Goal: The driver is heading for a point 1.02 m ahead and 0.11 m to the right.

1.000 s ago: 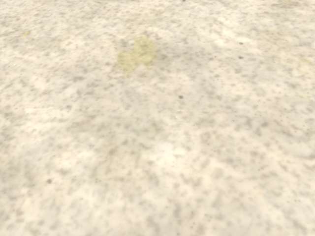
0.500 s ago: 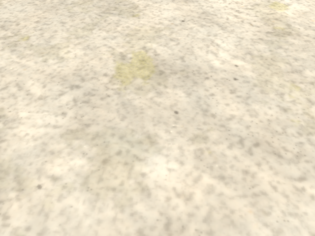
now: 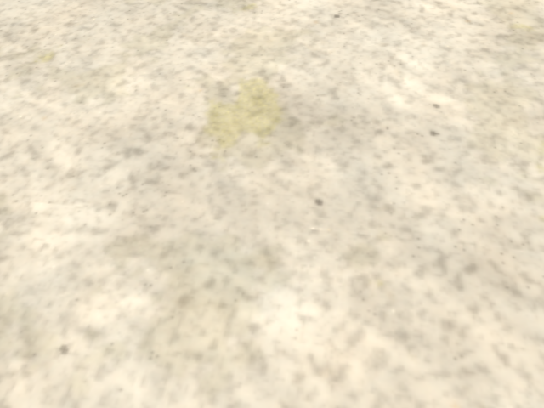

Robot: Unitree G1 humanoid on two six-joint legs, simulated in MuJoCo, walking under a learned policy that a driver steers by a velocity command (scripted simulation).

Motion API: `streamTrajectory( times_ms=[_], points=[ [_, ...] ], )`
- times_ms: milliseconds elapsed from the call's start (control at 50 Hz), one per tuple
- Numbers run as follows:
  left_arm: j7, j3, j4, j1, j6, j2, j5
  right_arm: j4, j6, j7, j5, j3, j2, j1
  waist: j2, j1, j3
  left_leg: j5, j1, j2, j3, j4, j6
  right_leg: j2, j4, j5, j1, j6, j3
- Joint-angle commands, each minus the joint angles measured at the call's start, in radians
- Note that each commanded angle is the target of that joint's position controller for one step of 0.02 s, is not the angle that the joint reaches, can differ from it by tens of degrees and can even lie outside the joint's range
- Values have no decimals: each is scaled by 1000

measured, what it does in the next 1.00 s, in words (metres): walks ahead: left foot, then right foot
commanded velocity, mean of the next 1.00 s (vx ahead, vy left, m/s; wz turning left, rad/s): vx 0.49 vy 0.00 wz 0.00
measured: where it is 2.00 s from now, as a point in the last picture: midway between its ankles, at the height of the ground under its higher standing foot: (303, 224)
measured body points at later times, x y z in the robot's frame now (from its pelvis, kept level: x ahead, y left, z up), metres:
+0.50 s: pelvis +0.29 +0.03 +0.00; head +0.31 +0.04 +0.45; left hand +0.43 +0.27 -0.13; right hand +0.22 -0.20 -0.14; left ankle +0.22 +0.09 -0.74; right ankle +0.45 -0.12 -0.68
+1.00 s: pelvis +0.58 -0.01 +0.01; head +0.60 -0.02 +0.46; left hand +0.53 +0.23 -0.14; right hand +0.69 -0.26 -0.13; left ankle +0.69 +0.14 -0.68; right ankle +0.54 -0.07 -0.74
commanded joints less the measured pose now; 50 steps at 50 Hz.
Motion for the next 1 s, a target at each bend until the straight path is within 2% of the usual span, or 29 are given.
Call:
streamTrajectory(
  times_ms=[20,80,100,120,140,160,180,200,220,240,280,340,400,460,540,580,620,640,660,680,700,720,740,760,780,820,860,900,1000],
  points=[
    [8,25,-2,59,-10,155,1,-111,-17,-3,9,4,-37,-174,-142,4,119,42,13,-40,52,-134,22,-252,-27,580,-87,-101,91],
    [13,29,2,8,-12,176,0,-93,-24,-20,8,-11,-68,-74,-141,-63,64,-3,181,-89,59,-193,81,-275,104,912,-39,-79,59],
    [16,33,2,-8,-9,188,2,-58,-30,-29,8,-23,-90,40,-142,-112,1,-36,292,-116,55,-206,100,-273,237,1032,-22,-66,48],
    [16,35,-1,-27,-3,195,0,0,-39,-39,7,-38,-111,210,-123,-183,-87,-14,479,-130,56,-269,123,-250,431,1022,-60,-50,25],
    [12,29,-16,-23,-2,177,-4,40,-46,-52,-14,-58,-163,368,-76,-235,-182,-123,721,2,-86,-288,160,-213,688,753,-237,-40,6],
    [-1,6,-37,95,1,50,-29,45,-46,-54,-39,-82,-261,447,146,-169,-324,-283,999,326,-593,-343,294,-46,1102,15,-582,0,-36],
    [-2,33,-26,61,3,141,-9,45,-35,-40,5,-77,-219,390,67,-170,-318,-388,931,348,-835,-516,324,0,1229,-213,-701,-20,80],
    [-3,44,-66,-52,3,164,-1,30,-35,-39,21,-66,-172,257,36,-114,-122,-438,763,306,-649,-544,283,-74,1219,-104,-765,-31,86],
    [-8,41,-82,-111,-4,154,1,19,-44,-33,23,-50,-105,189,-9,-95,-38,-337,615,265,-522,-584,258,-111,1158,-28,-737,-33,77],
    [-11,42,-81,-125,1,133,4,28,-54,-33,19,-41,-75,173,-14,-63,3,-224,520,218,-424,-606,226,-140,1104,1,-686,-30,75],
    [-23,36,-71,-94,27,93,21,61,-70,-37,17,-25,-32,199,3,-17,11,-74,417,163,-298,-630,193,-163,1031,13,-593,-8,68],
    [-32,37,-100,-166,47,87,23,97,-87,-39,19,-30,-65,275,4,-10,35,24,414,137,-215,-662,198,-180,953,68,-660,18,32],
    [-36,38,-154,-319,51,100,20,115,-85,-39,21,-26,-71,339,-1,-41,73,91,461,113,-169,-685,186,-195,814,183,-766,44,-1],
    [-39,28,-194,-440,45,84,9,130,-84,-40,22,-20,-66,392,4,-75,77,208,503,90,-120,-671,159,-172,634,280,-752,54,-37],
    [-36,21,-234,-556,41,85,5,160,-80,-51,14,-18,-71,475,17,-116,79,319,640,116,-110,-637,156,-136,496,303,-754,38,-66],
    [-34,24,-252,-586,36,95,6,171,-75,-58,6,-19,-77,490,20,-116,83,394,722,145,-114,-600,163,-124,454,255,-763,17,-63],
    [-30,30,-252,-552,27,108,6,173,-72,-65,1,-22,-90,466,27,-84,67,572,761,160,-99,-524,152,-93,409,172,-688,-14,-73],
    [-24,38,-233,-486,22,121,6,173,-71,-67,0,-25,-100,450,37,-52,33,713,762,158,-88,-445,139,-61,392,127,-592,-33,-85],
    [-15,50,-193,-360,15,139,8,173,-69,-66,0,-27,-107,437,35,0,-31,793,752,143,-73,-302,126,-29,351,117,-449,-56,-96],
    [-4,66,-136,-180,5,172,21,166,-68,-63,7,-24,-102,420,12,75,-125,687,636,107,-42,-96,107,-58,310,159,-205,-89,-62],
    [9,93,-109,-16,0,271,48,125,-72,-54,33,-7,-41,442,-113,106,-266,308,359,32,6,234,76,-316,301,59,98,-165,246],
    [-1,106,-103,-9,11,310,39,133,-70,-47,50,-8,0,536,-266,56,-361,-452,80,-147,-25,534,52,-518,179,80,253,-291,684],
    [-8,96,-112,-110,19,253,4,123,-64,-53,26,-33,-86,429,-103,31,-233,-368,-4,-77,-133,573,71,-447,145,5,142,-244,608],
    [-11,80,-128,-208,16,195,-5,95,-71,-47,22,-33,-74,354,-85,-1,-101,-268,-14,-38,-126,527,73,-415,107,42,-17,-211,457],
    [-13,68,-130,-255,9,147,0,92,-71,-45,20,-32,-54,323,-58,-30,-41,-212,22,-5,-118,472,71,-367,70,121,-125,-177,362],
    [-8,50,-102,-250,-3,93,-3,99,-46,-33,-6,-29,-18,345,-85,-80,-7,-179,109,24,-109,396,49,-300,33,230,-248,-132,230],
    [-5,51,-73,-192,-18,108,-6,93,-28,-22,-10,-30,-2,334,-87,-93,-4,-164,112,26,-87,361,30,-281,16,318,-268,-135,179],
    [-4,56,-57,-156,-24,137,-7,65,-17,-17,-12,-31,-7,259,-89,-92,24,-107,49,43,-67,304,12,-269,-13,334,-269,-138,140],
    [-5,46,-37,-79,-21,131,-6,-13,-18,-12,3,-21,-6,35,-95,-44,67,61,-4,43,-16,28,-14,-228,-36,418,-230,-118,67]
  ],
)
